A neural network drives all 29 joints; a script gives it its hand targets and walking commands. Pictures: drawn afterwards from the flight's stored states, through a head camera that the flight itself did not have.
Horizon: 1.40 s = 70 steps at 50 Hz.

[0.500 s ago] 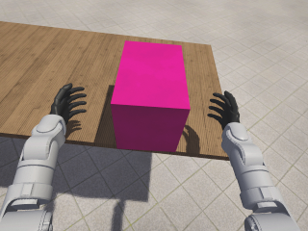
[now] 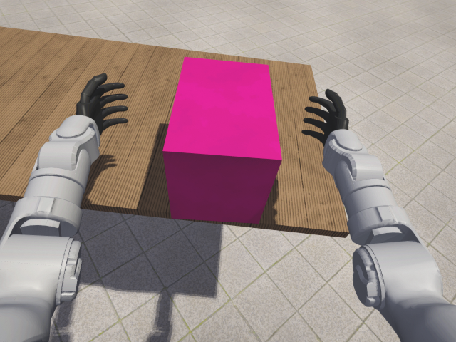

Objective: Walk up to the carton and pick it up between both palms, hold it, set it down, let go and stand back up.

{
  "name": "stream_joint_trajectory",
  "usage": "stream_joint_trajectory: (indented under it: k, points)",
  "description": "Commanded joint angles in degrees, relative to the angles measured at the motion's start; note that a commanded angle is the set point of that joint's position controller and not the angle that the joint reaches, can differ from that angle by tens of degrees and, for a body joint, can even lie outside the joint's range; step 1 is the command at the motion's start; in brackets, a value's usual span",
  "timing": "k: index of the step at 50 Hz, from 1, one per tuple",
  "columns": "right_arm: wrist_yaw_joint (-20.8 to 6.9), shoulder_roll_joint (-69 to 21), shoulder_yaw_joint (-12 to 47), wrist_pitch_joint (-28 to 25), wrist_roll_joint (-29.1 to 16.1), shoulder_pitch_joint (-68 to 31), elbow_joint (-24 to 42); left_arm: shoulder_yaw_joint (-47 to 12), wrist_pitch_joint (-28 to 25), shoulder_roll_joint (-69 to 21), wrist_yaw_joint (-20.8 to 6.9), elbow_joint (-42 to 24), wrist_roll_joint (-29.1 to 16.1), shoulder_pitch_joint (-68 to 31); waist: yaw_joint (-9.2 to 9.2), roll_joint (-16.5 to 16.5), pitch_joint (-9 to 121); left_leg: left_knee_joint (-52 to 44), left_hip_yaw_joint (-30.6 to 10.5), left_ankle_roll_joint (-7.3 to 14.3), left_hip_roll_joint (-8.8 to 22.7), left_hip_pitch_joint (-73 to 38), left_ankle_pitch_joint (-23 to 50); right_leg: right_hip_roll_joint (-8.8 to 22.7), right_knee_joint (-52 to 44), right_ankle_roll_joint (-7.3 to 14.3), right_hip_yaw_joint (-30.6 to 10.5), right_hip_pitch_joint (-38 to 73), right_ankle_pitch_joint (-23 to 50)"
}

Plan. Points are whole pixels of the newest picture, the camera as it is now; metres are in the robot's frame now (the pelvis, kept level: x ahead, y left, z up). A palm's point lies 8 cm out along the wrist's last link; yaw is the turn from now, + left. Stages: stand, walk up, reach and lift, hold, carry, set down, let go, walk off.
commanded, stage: reach and lift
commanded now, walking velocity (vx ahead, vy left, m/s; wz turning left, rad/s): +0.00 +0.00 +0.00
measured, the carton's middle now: (221, 139) +0.51 +0.00 +0.05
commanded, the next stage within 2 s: none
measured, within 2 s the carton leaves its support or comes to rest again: neither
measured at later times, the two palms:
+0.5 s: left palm (95, 84) +0.49 +0.23 +0.19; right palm (333, 102) +0.47 -0.18 +0.19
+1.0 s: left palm (122, 131) +0.49 +0.20 +0.08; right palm (316, 144) +0.47 -0.19 +0.09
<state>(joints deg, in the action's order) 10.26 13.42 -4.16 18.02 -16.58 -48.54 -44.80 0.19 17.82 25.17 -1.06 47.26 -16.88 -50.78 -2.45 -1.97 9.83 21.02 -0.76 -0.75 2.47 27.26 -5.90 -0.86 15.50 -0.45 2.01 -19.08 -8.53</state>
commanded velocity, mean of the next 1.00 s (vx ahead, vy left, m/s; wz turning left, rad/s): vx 0.00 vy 0.00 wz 0.00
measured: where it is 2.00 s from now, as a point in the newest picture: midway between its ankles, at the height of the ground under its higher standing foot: outside the picture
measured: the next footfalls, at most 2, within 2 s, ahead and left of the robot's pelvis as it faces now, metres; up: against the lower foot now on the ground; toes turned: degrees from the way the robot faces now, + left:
none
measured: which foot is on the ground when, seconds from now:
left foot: down 0.00-1.00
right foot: down 0.00-1.00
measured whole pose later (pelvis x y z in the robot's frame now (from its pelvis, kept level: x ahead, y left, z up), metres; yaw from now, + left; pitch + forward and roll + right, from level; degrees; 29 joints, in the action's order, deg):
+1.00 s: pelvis +0.00 +0.00 -0.01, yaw -2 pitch +27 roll -2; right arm 7.6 12.4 -5.4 2.2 -13.2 -57.2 -62.5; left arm -0.8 -1.4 21.1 -0.2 70.4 -14.4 -61.8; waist -2.3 -0.9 15.5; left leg 19.7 -0.5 -0.7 2.9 42.9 -3.3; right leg -1.4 13.8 -0.7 1.4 -35.0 -5.4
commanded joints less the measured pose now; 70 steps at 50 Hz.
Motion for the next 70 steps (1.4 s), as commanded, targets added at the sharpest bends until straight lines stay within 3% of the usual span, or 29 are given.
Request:
stream_joint_trajectory:
  k: [1, 18, 25, 38, 52, 62, 70]
  points:
    - [-0.27, 12.19, -2.81, -3.41, 0.24, -34.37, 10.98, 1.65, -3.9, 11.65, 0.48, -9.07, -0.83, -34.45, -0.4, 8.07, 36.82, 4.29, 0.18, -1.1, -2.69, -30.54, 23.32, -2.23, 0.36, -0.65, 1.09, 2.4, 19.69]
    - [-1.88, 15.13, -2.24, -2.39, -0.63, -50.04, -1.21, -5.12, -5.33, 13.07, 2.12, 5.13, -5.77, -51.12, -1.79, 10.08, 43.02, 5.09, -0.71, -2.19, -1.47, -30.1, 23.72, -1.43, 0.17, -1.35, 2.01, -3.8, 17.49]
    - [-2.19, 14.27, -2.22, -3.61, -0.05, -48.99, -5.65, -5.56, -7.39, 11.3, 1.6, 10.5, -4.58, -50.58, -2.55, 10.72, 43.08, 5.27, -1.17, -2.64, -1.03, -30.34, 26.82, -0.96, -0.76, -1.18, 1.79, -3.95, 19.19]
    - [-2.59, 11.94, -4.52, -12.42, 3.69, -43.37, -2.03, -0.85, -15.63, 7.94, 1.26, 6.99, 1.36, -45.74, -1.24, 11.36, 49.63, 6.33, -0.37, -3.02, -1.41, -33.09, 34.83, -1.86, -1.15, -0.62, 2.11, -4.88, 25.07]
    - [-2.64, 9.75, -0.88, -22.77, 2.87, -40.44, -4.21, 0.95, -26.65, 6.57, 0.51, 13.06, 2.74, -42.94, 1.12, 6.15, 55.95, 6.15, 2.01, -0.59, -2.48, -23.13, 33.44, -1.84, 3.57, -3.43, 1.04, -0.79, 33.0]
    - [-2.86, 9.45, -1.62, -23.41, 3.23, -39.77, -4.27, -0.08, -27.16, 3.63, 1.04, 11.91, 2.85, -42.93, 0.93, 7.5, 55.57, 6.77, 1.84, -2.18, -2.06, -27.61, 32.71, -2.39, 1.35, -2.29, 2.0, -7.69, 25.58]
    - [-3.0, 7.37, -5.06, -22.77, 6.61, -40.26, -4.78, 0.0, -26.18, -0.04, 2.05, 11.43, 4.74, -43.17, 0.52, 8.79, 53.56, 6.9, 1.38, -3.47, -1.78, -29.67, 30.39, -2.65, -0.46, -1.24, 2.94, -11.21, 20.21]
